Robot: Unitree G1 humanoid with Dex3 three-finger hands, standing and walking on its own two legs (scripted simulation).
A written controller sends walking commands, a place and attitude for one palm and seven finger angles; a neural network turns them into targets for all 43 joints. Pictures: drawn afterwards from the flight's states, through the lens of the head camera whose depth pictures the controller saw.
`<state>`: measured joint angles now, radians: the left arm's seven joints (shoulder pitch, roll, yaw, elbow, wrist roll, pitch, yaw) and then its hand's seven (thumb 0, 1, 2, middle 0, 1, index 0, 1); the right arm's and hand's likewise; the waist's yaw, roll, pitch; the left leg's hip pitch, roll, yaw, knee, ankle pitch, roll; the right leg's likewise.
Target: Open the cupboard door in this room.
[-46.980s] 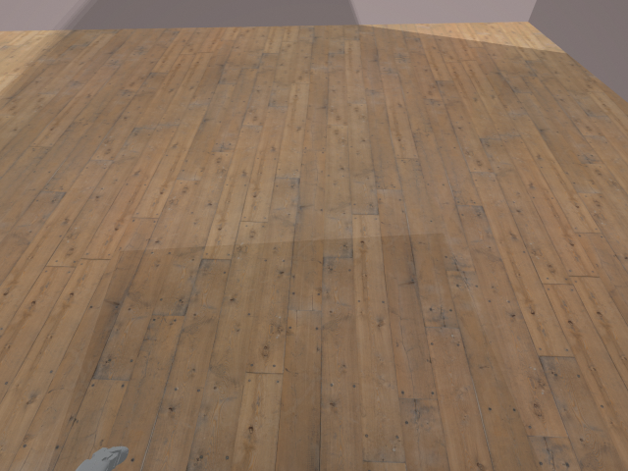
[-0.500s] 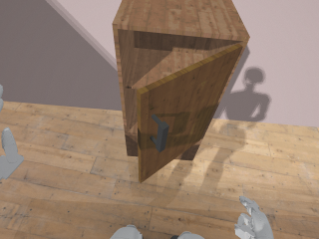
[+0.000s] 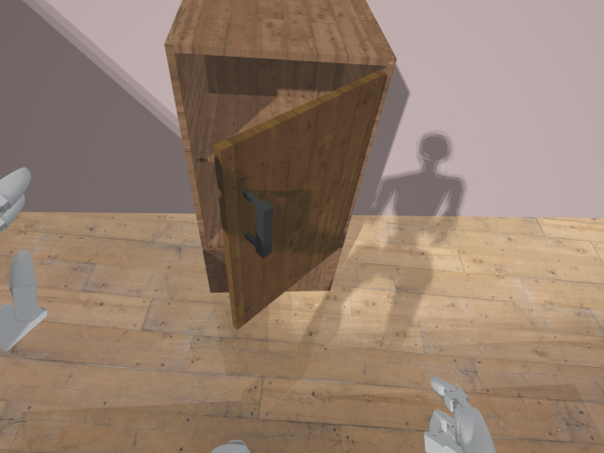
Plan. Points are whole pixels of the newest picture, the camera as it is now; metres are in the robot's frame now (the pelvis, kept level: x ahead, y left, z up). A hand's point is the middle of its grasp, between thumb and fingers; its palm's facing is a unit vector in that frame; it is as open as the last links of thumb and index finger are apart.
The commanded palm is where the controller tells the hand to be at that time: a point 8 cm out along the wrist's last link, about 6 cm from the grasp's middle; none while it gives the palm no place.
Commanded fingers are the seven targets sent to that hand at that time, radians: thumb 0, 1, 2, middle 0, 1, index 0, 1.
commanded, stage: stop stepping back and stand still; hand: left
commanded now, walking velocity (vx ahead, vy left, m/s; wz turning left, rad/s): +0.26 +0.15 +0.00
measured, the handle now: (256, 224) +0.50 +0.11 -0.03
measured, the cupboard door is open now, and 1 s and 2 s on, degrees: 41 41 41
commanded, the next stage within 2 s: let the arm hang, fingers relaxed in 0.72 s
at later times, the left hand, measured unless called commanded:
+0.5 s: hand out of the picture +0.14 +0.29 +0.17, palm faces +0.55 -0.77 -0.33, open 7.4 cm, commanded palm +0.07 +0.31 +0.19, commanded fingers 0.00 0.90 0.90 -0.20 -0.30 -0.20 -0.30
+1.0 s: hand out of the picture +0.10 +0.23 -0.08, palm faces +0.12 -0.92 -0.36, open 7.4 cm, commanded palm none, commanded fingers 0.00 0.90 0.90 -0.20 -0.30 -0.20 -0.30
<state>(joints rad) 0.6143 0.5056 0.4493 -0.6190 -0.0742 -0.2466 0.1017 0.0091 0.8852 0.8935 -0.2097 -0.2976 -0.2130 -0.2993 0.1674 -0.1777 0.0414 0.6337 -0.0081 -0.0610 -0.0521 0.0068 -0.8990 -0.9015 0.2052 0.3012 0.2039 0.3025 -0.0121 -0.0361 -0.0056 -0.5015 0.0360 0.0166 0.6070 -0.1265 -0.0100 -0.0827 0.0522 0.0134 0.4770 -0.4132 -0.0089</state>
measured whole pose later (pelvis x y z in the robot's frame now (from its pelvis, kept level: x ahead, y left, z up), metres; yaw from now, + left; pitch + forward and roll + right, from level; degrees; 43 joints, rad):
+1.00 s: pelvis -0.07 -0.01 +0.00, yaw +4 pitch +0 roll +1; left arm 0.20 0.28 0.09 0.53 0.03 0.02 0.01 0.00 0.91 0.89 -0.19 -0.29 -0.19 -0.30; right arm 0.14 -0.31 -0.02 0.85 -0.02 -0.03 -0.01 0.01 -0.90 -0.90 0.20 0.30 0.20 0.30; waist -0.02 0.04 0.01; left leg -0.35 -0.04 -0.02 0.58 -0.22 0.01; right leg -0.25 0.02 -0.04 0.62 -0.37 -0.05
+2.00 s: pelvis -0.06 +0.00 +0.01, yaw +5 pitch -2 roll +0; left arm 0.30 0.12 0.01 1.14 0.00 0.00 0.03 0.00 0.91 0.89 -0.19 -0.29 -0.20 -0.30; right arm 0.28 -0.12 0.01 1.15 -0.02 0.00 -0.04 0.00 -0.91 -0.90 0.20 0.30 0.20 0.30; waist -0.01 0.01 0.05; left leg -0.23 -0.02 -0.04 0.44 -0.16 0.01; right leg -0.11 0.04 -0.05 0.43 -0.28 -0.05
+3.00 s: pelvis -0.05 -0.01 +0.01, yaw -2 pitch -1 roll +0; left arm 0.28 0.17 0.07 1.07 0.01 0.05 0.01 0.00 0.91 0.89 -0.20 -0.29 -0.20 -0.30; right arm 0.23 -0.16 -0.04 1.06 -0.02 0.02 -0.06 0.00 -0.91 -0.90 0.20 0.30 0.20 0.30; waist 0.00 -0.01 0.07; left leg -0.27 0.04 0.06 0.56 -0.27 -0.01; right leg -0.18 0.09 0.05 0.55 -0.34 -0.07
